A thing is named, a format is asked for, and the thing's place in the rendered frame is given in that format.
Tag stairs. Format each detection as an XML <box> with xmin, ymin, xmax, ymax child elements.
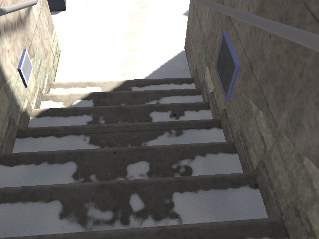
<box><xmin>0</xmin><ymin>78</ymin><xmax>290</xmax><ymax>239</ymax></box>

